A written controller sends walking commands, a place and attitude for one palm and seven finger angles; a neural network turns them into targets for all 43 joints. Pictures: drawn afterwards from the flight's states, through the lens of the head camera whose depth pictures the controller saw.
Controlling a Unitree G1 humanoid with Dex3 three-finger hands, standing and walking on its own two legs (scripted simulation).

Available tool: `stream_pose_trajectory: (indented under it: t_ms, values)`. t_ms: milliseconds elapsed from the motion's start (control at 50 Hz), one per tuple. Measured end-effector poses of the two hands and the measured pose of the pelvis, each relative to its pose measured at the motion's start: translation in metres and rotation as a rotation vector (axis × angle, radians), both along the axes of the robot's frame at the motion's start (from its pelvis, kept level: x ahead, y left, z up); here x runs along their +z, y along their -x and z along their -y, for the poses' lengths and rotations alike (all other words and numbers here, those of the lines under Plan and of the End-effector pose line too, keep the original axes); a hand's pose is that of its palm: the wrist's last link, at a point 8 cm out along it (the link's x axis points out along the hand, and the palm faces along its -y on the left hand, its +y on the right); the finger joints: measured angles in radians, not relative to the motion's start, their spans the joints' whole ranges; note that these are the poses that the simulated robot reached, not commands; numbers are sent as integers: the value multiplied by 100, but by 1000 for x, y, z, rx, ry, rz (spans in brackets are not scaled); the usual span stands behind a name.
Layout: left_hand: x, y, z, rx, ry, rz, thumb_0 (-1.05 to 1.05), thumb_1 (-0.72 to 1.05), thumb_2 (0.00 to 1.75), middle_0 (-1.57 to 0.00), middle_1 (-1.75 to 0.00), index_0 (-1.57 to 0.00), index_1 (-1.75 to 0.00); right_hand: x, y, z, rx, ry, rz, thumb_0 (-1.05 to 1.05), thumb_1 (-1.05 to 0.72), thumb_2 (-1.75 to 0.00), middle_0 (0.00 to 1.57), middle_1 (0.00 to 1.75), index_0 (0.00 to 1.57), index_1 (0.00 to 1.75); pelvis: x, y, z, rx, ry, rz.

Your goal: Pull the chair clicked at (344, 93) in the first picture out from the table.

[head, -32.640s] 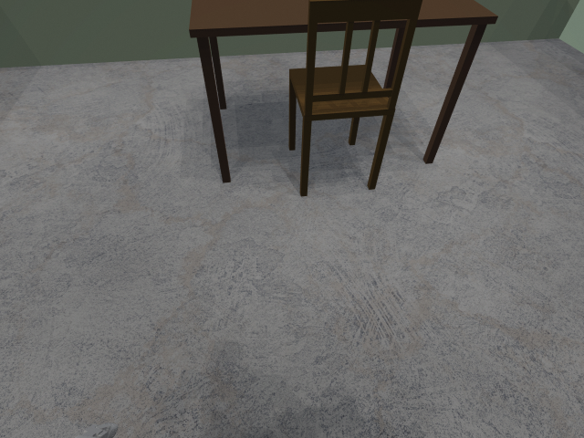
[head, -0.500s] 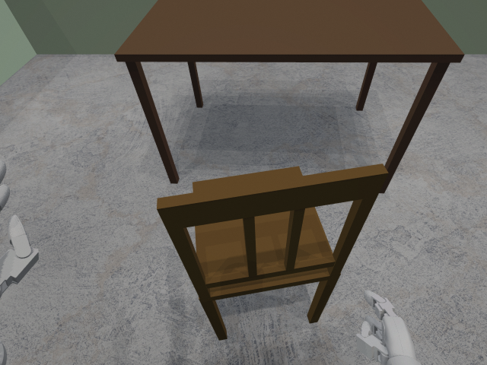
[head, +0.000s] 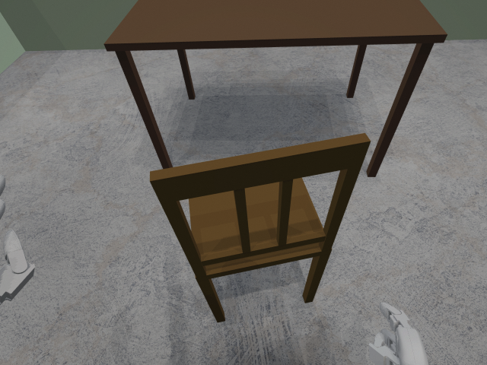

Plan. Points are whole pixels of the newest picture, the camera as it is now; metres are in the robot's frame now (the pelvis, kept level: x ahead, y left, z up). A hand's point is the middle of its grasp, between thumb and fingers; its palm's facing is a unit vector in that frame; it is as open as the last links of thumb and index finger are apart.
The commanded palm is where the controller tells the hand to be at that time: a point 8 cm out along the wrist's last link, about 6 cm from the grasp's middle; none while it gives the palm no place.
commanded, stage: step back with the hand held close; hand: left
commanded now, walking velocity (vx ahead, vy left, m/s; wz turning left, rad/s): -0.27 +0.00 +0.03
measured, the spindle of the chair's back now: (242, 221) +0.42 +0.04 -0.08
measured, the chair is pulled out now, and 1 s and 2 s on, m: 0.57 0.57 0.57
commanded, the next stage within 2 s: stop stepping back and stand still in 1.30 s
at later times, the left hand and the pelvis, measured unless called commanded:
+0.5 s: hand (17, 279) +0.18 +0.26 +0.17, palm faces +0.46 -0.71 -0.53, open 7.4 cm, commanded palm +0.12 +0.30 +0.19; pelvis -0.02 -0.01 -0.01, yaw +1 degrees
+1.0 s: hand (15, 310) +0.15 +0.24 +0.17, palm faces +0.42 -0.74 -0.52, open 7.4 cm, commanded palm +0.07 +0.30 +0.19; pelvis -0.05 -0.01 -0.01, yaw +3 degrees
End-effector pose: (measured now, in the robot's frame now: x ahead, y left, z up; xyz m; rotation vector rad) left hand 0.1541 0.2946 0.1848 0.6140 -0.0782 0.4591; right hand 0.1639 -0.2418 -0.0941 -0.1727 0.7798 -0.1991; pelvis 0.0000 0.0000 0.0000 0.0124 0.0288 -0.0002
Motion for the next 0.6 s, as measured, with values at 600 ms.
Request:
stream_pose_trajectory:
  t_ms: [600]
  values:
    - [8, 18, 7, -64, -45, 133, 1, 88, 90, -21, -31, -21, -31, -1, 15, -4, 43, 22, 10, 1, -90, -90, 20, 30, 20, 30, -8, 23, 6, 21, 8, -17]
